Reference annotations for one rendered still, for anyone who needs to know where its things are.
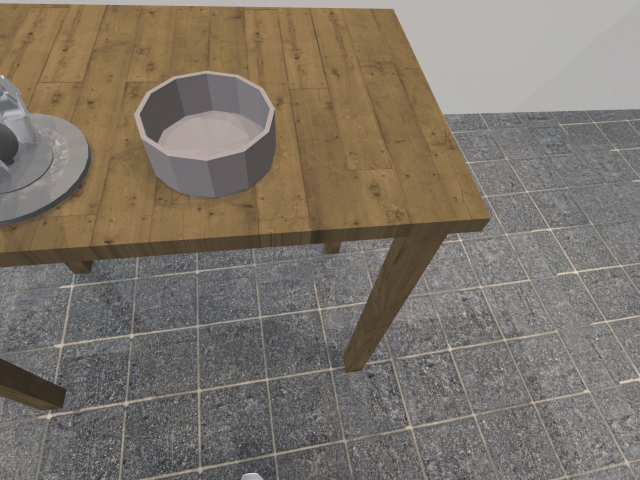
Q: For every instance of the table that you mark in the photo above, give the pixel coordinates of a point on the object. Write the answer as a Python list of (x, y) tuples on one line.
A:
[(363, 150)]

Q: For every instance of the lid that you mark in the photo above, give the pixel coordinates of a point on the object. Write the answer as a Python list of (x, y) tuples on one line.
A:
[(43, 173)]

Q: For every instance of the pot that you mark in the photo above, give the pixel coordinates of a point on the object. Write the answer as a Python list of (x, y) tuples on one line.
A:
[(208, 134)]

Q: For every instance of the robot left hand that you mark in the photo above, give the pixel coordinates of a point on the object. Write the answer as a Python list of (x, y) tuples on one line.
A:
[(16, 116)]

